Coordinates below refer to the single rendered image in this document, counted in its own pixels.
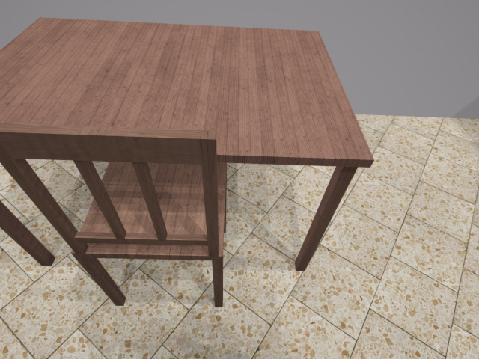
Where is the table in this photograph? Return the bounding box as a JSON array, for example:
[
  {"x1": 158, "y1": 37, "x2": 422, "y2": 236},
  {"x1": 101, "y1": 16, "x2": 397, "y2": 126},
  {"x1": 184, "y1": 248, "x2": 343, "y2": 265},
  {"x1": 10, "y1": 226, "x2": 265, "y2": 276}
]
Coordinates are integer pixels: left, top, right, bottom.
[{"x1": 0, "y1": 17, "x2": 374, "y2": 271}]

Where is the chair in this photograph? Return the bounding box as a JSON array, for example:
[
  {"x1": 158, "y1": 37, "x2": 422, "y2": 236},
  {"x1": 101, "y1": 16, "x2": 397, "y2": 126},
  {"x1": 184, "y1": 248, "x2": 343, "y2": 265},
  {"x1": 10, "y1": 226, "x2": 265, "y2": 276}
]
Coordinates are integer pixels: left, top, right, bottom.
[{"x1": 0, "y1": 123, "x2": 227, "y2": 307}]

